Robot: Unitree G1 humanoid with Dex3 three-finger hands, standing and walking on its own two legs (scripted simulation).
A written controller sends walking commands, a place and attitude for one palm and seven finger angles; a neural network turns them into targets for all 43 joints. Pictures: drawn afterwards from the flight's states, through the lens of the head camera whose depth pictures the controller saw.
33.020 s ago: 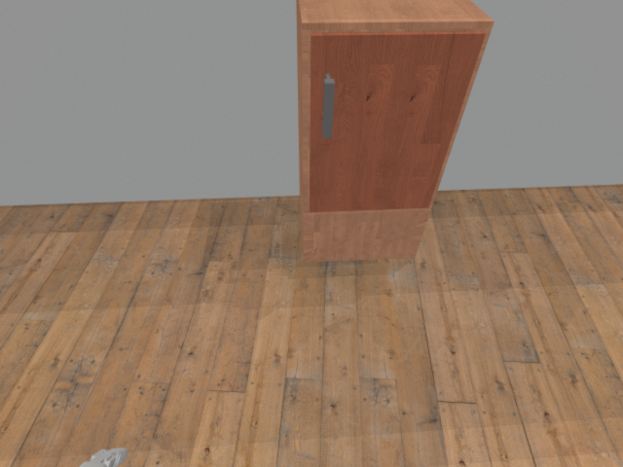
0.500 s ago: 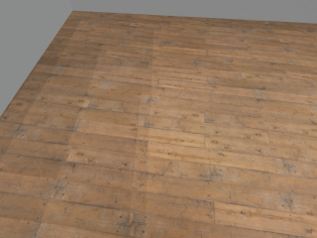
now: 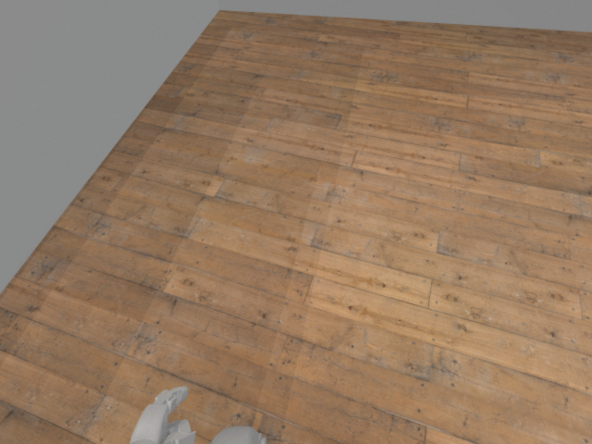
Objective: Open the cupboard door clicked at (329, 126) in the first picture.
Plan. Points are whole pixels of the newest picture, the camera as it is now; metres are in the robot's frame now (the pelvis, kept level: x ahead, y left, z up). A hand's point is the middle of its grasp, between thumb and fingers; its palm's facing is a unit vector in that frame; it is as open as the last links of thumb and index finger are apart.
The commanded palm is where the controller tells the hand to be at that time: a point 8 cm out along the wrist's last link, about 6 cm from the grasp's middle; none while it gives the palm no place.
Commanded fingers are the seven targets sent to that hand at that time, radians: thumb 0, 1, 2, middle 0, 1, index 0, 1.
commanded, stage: turn to face it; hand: left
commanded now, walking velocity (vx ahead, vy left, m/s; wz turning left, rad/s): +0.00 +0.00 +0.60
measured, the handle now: out of the picture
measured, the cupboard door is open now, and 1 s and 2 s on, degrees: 39 39 39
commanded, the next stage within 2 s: none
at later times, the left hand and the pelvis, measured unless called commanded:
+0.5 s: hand out of the picture -0.02 +0.24 -0.18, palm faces +0.36 -0.89 -0.26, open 7.4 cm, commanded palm none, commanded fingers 0.00 0.90 0.90 -0.20 -0.30 -0.20 -0.30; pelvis +0.01 +0.02 -0.01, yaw +19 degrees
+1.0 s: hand out of the picture +0.03 +0.15 -0.14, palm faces +0.55 -0.79 -0.28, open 7.4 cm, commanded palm none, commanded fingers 0.00 0.90 0.90 -0.20 -0.30 -0.20 -0.30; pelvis +0.05 -0.07 +0.00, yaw +36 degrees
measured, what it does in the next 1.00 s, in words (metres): steps on the spot, turning left: left foot, then right foot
